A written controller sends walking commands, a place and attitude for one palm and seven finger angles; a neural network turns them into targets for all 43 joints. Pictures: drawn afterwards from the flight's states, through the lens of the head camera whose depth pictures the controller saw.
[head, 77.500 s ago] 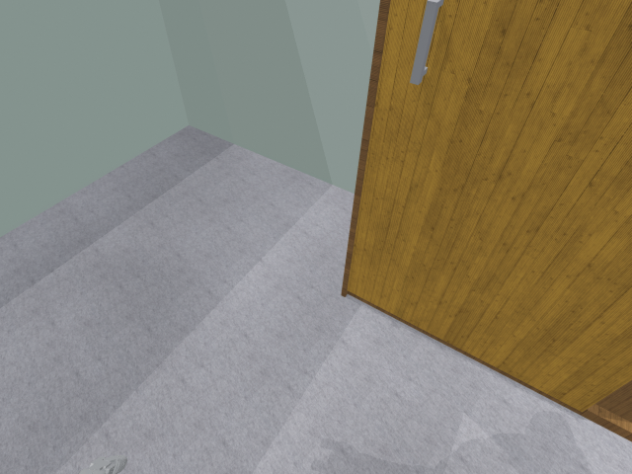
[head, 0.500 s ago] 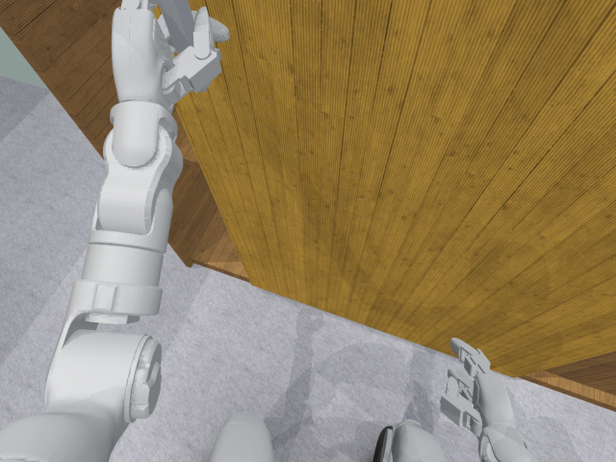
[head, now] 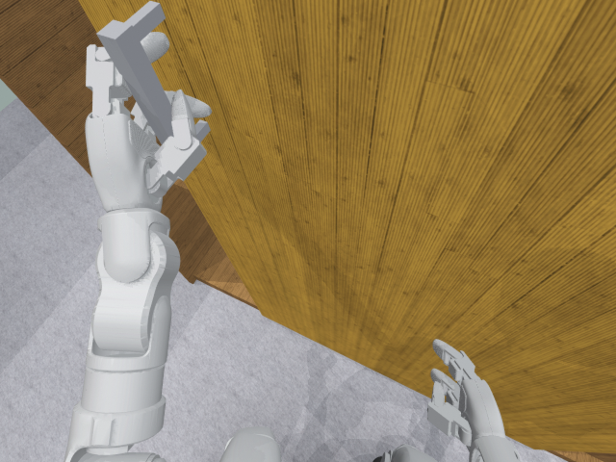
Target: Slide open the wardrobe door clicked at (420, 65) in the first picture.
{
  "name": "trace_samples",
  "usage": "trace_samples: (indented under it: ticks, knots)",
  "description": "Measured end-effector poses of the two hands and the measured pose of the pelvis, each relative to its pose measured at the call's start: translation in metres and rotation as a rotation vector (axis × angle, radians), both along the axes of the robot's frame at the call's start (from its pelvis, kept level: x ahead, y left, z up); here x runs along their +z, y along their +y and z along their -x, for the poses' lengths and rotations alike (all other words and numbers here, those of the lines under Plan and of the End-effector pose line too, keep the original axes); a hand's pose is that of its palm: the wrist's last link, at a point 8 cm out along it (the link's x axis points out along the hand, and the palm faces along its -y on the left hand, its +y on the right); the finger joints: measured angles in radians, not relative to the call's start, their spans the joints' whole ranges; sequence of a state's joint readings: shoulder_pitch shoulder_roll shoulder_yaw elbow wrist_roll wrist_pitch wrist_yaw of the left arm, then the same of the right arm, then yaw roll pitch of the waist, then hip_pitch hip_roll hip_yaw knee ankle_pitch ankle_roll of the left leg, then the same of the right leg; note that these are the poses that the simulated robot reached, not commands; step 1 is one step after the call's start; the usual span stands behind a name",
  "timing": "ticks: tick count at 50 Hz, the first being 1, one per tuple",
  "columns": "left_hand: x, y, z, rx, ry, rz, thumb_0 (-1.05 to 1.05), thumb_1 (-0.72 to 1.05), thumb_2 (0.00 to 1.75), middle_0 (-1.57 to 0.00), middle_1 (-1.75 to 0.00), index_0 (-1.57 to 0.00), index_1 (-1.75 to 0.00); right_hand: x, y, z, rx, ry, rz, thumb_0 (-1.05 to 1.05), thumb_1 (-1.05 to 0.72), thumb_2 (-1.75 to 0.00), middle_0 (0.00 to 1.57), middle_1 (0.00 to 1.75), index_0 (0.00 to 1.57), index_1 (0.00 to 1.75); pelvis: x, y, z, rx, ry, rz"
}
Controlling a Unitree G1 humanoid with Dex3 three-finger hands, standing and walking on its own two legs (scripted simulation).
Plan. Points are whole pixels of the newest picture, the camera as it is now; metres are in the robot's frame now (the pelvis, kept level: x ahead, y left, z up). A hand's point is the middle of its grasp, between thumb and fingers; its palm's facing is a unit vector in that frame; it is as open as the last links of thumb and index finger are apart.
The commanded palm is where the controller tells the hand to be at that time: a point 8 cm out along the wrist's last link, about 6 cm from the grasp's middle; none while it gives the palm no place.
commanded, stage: step sideways, sliding the door along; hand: left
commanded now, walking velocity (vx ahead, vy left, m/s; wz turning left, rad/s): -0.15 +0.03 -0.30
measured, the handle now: (168, 94) +0.38 +0.22 +0.22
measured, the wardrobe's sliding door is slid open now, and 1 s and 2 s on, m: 0.29 0.45 0.52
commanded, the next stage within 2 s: none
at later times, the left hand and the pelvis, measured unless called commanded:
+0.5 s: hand (275, 191) +0.30 +0.10 +0.21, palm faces -0.03 -0.99 +0.11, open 7.2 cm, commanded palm +0.28 +0.09 +0.20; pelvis +0.07 +0.02 +0.00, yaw -8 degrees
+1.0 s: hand (325, 223) +0.28 +0.05 +0.21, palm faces -0.19 -0.98 +0.03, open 7.6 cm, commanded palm +0.27 +0.06 +0.20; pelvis -0.03 +0.02 +0.01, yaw -13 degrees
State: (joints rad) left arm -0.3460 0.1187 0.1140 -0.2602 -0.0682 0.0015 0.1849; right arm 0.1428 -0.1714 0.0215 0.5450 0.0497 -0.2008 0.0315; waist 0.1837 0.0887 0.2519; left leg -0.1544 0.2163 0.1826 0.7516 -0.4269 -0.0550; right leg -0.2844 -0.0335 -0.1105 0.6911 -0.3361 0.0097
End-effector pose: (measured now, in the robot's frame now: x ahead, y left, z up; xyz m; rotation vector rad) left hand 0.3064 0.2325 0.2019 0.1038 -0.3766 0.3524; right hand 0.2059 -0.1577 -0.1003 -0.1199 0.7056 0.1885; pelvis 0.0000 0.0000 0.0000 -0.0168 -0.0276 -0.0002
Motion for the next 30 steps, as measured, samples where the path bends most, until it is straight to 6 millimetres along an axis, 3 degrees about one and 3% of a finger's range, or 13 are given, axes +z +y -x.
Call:
trace_samples:
  ticks: [2, 4, 10, 14, 20, 30]
  knots:
    - [0.0, -0.009, 0.002, 0.026, 0.0, 0.0, -0.02, 0.78, 0.87, -0.51, -1.45, -0.06, -1.22, -0.003, -0.002, -0.015, 0.013, -0.003, -0.018, 0.01, -0.9, -0.9, 0.2, 0.3, 0.2, 0.31, 0.001, -0.007, -0.009, 0.015, 0.008, -0.002]
    - [0.0, -0.017, 0.003, 0.042, 0.002, 0.007, -0.02, 0.77, 0.87, -0.51, -1.45, -0.07, -1.23, -0.001, -0.013, -0.016, 0.018, 0.016, 0.002, 0.01, -0.9, -0.9, 0.21, 0.3, 0.25, 0.33, 0.006, -0.009, -0.015, 0.015, 0.031, -0.028]
    - [0.002, -0.04, 0.011, -0.049, 0.009, 0.118, 0.01, 0.76, 0.85, -0.46, -1.43, -0.15, -1.23, 0.013, -0.034, -0.014, -0.033, 0.108, 0.108, 0.01, -0.9, -0.9, 0.2, 0.3, 0.29, 0.35, 0.026, 0.01, -0.028, 0.049, 0.065, -0.022]
    - [-0.001, -0.052, 0.016, -0.184, -0.043, 0.137, 0.02, 0.78, 0.84, -0.45, -1.42, -0.13, -1.11, 0.015, -0.042, -0.008, -0.114, 0.114, 0.152, 0.01, -0.9, -0.9, 0.2, 0.3, 0.29, 0.36, 0.011, 0.026, -0.046, -0.002, 0.062, 0.013]
    - [-0.003, -0.07, 0.02, -0.326, -0.069, 0.176, 0.03, 0.78, 0.83, -0.38, -1.41, -0.13, -1.03, 0.016, -0.039, 0.003, -0.222, 0.098, 0.164, 0.01, -0.9, -0.9, 0.2, 0.3, 0.2, 0.32, 0.004, 0.033, -0.061, -0.094, 0.038, 0.004]
    - [-0.005, -0.094, 0.024, -0.349, -0.109, 0.077, 0.0, 0.8, 0.84, -0.4, -1.41, 0.0, -1.1, 0.0, -0.053, 0.017, -0.308, -0.011, 0.088, 0.01, -0.9, -0.9, 0.21, 0.3, 0.15, 0.3, -0.016, 0.005, -0.069, -0.124, -0.038, -0.01]
